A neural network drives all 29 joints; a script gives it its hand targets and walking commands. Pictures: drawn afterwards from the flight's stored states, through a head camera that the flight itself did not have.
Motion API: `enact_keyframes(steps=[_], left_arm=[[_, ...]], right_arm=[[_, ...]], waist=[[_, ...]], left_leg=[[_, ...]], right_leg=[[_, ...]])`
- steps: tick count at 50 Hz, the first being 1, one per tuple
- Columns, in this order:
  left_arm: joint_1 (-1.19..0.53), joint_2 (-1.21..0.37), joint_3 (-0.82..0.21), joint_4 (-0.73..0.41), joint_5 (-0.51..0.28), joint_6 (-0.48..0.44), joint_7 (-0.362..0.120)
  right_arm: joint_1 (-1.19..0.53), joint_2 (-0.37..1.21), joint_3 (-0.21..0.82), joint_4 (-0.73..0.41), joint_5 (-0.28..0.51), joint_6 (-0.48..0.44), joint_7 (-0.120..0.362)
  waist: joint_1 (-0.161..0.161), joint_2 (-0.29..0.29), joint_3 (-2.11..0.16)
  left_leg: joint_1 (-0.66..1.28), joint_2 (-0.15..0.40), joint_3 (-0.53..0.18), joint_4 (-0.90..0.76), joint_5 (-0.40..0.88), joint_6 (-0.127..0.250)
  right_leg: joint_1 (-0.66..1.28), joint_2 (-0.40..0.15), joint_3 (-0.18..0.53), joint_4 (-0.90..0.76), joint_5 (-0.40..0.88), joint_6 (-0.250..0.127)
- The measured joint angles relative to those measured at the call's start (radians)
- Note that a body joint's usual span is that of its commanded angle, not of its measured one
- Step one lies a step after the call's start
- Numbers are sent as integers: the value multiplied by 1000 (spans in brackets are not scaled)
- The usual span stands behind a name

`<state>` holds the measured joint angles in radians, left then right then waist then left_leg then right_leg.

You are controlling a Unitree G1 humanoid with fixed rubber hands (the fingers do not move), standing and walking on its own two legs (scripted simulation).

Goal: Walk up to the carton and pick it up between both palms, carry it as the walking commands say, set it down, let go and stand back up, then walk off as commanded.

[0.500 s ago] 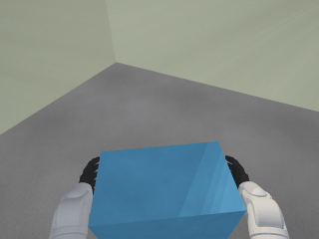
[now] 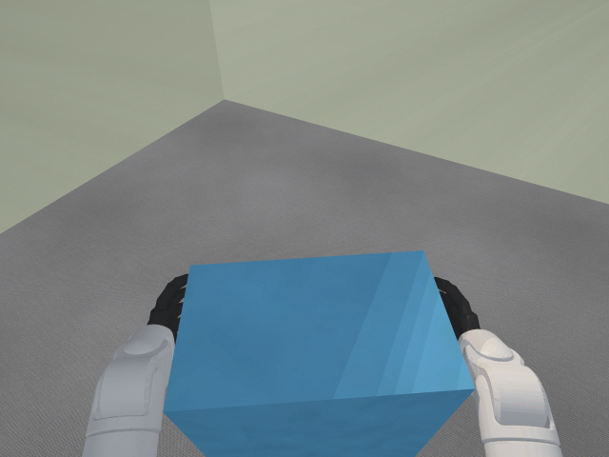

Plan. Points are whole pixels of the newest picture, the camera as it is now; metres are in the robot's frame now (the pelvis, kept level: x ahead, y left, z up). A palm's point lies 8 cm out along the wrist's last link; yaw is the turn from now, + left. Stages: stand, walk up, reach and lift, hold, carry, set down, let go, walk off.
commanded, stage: carry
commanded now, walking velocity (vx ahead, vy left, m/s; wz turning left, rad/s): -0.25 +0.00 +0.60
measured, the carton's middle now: (313, 373) +0.26 +0.00 -0.01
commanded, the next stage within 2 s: none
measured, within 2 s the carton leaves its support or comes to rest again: neither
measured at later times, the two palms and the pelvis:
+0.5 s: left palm out of the picture +0.04 +0.23 +0.03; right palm (450, 448) +0.15 -0.13 +0.05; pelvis -0.15 -0.03 -0.03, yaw +16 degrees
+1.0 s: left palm out of the picture -0.17 +0.14 +0.12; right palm out of the picture +0.00 -0.19 +0.09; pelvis -0.31 -0.14 +0.00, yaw +32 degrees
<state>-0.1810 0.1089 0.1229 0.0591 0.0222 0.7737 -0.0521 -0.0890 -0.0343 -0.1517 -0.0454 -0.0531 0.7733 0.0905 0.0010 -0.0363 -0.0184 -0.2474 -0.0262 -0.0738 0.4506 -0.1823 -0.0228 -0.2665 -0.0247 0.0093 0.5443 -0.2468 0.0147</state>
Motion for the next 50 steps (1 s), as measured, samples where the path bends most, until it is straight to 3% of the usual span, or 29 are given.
enact_keyframes(steps=[3,6,9,13,19,21,22,25,30,33,37,38,40,41,42,44,47,50], left_arm=[[-25,4,11,-89,-35,61,25],[-29,-44,34,-126,-39,122,42],[-3,-83,43,-162,-37,204,65],[53,-118,54,-227,-23,296,87],[58,-115,65,-315,-21,379,102],[51,-103,77,-333,-26,391,103],[52,-91,87,-331,-35,392,103],[71,-67,95,-310,-59,397,101],[47,-65,82,-306,-82,391,103],[42,-72,96,-337,-109,351,100],[51,-76,101,-352,-119,322,98],[57,-75,101,-347,-117,322,97],[78,-102,87,-307,-94,311,96],[94,-109,71,-289,-77,318,96],[113,-108,59,-276,-65,332,95],[123,-127,58,-312,-52,315,97],[89,-147,85,-365,-45,313,97],[61,-142,88,-358,-23,304,89]], right_arm=[[-29,-14,7,-100,23,74,-29],[-25,-22,-20,-160,43,154,-32],[2,-37,-29,-194,71,240,-39],[1,-53,-24,-208,94,344,-44],[-29,-40,-33,-232,106,402,-47],[-47,-19,-38,-230,101,401,-48],[-53,3,-39,-218,89,396,-49],[-20,55,-43,-208,55,389,-51],[52,87,-68,-296,47,374,-53],[41,80,-62,-363,43,368,-56],[38,84,-61,-380,42,353,-57],[42,87,-60,-371,40,351,-57],[61,61,-63,-338,48,356,-54],[89,50,-62,-320,54,360,-51],[119,46,-56,-303,59,363,-50],[126,37,-63,-320,80,386,-51],[62,8,-58,-335,99,382,-51],[-1,-25,-43,-292,105,374,-49]], waist=[[1,18,-34],[-4,80,-72],[2,73,-96],[-27,60,-103],[-35,20,-103],[-36,-5,-102],[-32,-23,-94],[-5,1,-86],[38,48,-60],[54,47,-56],[36,43,-88],[30,44,-98],[14,125,-90],[8,138,-91],[11,115,-99],[11,66,-110],[-22,58,-109],[-46,69,-135]], left_leg=[[-100,11,-18,80,-18,-15],[-196,32,-56,180,-40,-17],[-295,21,16,436,-236,9],[-333,35,91,615,-282,26],[-236,68,123,453,-255,42],[-208,48,122,353,-230,50],[-224,33,123,354,-209,48],[-267,39,89,323,-135,44],[-308,19,3,204,10,38],[-335,1,-12,158,76,29],[-374,-31,-43,96,167,10],[-380,-38,-51,76,192,1],[-365,-15,-107,46,198,-21],[-366,-21,-114,78,94,-28],[-391,-40,-74,199,-47,-36],[-445,-43,18,519,-189,-37],[-422,-7,43,756,-182,-11],[-347,35,48,760,-165,-4]], right_leg=[[-81,11,-31,50,-19,-23],[-117,36,-84,49,1,-48],[-154,14,-99,88,-3,-62],[-172,-24,-140,108,9,-66],[-267,-80,-213,172,34,-64],[-321,-113,-222,220,24,-59],[-345,-121,-204,254,-51,-48],[-432,-43,-108,483,-243,-12],[-429,16,-44,664,-141,22],[-349,29,-27,589,-139,38],[-172,60,-16,314,-239,30],[-116,68,-20,217,-251,23],[-63,109,-71,106,-173,-41],[-43,108,-89,75,-133,-61],[-40,83,-87,73,-111,-75],[-45,35,-77,76,-90,-82],[-41,-3,-93,42,-44,-71],[-80,-37,-116,30,-2,-66]])
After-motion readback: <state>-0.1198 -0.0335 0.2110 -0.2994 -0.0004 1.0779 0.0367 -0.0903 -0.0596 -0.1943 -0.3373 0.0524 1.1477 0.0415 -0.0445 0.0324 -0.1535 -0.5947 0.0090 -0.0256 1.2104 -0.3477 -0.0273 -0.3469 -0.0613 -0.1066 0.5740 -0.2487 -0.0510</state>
